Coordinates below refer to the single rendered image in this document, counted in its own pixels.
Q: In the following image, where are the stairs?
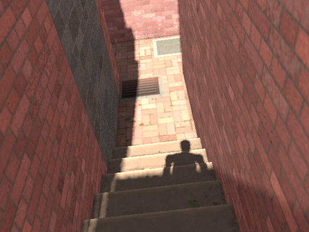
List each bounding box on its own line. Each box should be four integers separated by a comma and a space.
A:
81, 137, 239, 232

